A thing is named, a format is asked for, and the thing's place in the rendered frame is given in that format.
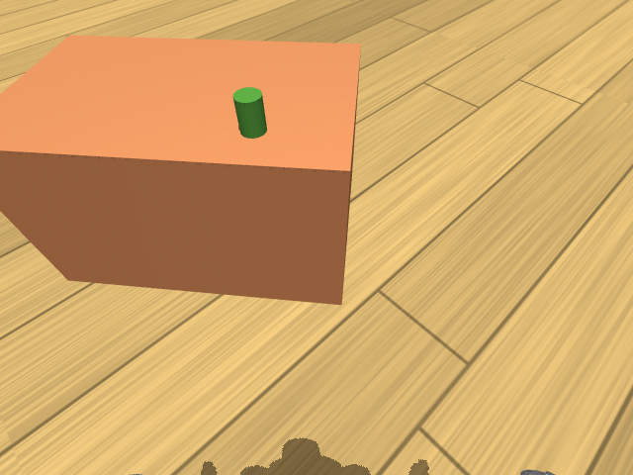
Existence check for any can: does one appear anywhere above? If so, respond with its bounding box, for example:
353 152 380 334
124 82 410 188
232 87 267 139

